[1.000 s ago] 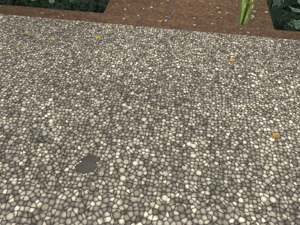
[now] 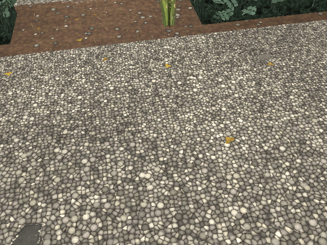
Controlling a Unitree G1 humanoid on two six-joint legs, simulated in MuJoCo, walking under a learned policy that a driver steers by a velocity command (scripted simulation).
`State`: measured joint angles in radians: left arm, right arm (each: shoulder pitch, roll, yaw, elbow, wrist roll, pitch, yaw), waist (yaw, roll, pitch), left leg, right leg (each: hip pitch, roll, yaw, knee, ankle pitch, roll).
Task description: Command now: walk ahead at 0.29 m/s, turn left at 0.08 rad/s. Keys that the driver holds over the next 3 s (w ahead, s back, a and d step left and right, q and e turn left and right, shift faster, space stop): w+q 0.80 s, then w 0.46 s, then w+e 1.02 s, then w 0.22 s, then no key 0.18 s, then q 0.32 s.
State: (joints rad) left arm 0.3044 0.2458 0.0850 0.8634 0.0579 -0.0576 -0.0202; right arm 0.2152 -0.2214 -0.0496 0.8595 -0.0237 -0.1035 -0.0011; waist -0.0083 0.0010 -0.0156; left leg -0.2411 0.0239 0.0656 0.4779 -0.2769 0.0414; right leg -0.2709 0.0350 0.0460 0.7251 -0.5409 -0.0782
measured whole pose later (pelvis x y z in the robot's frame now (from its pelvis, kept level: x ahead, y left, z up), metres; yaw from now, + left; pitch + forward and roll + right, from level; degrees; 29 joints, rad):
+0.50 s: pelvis +0.22 +0.02 -0.02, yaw +13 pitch +0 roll +0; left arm 0.57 0.17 -0.03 1.07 0.12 -0.10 -0.04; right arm 0.02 -0.21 -0.02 0.82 -0.06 -0.07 0.08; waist 0.07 0.01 0.02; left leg -0.62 0.00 0.04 0.76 -0.09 0.10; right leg 0.28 -0.01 -0.21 0.18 -0.44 0.01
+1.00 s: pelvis +0.55 +0.12 -0.13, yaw +30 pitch +0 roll +4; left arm 0.12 0.23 -0.05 0.77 0.09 -0.06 -0.05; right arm 0.50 -0.20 0.03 0.94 -0.03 -0.12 0.03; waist -0.14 -0.08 -0.03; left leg -0.25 -0.25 -0.15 1.26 -0.87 0.11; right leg -0.32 -0.09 0.03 0.27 0.42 -0.01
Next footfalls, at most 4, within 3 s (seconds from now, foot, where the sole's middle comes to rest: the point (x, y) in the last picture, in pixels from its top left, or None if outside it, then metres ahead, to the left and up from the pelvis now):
0.12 right None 0.06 -0.12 -0.78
0.54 left None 0.37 0.15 -0.78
1.00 right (155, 215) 0.72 0.07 -0.96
1.40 left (87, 186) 0.89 0.43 -0.96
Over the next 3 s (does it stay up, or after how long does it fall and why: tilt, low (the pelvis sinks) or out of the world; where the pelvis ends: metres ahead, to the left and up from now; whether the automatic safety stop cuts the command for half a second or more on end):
stays up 1.48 0.41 -0.36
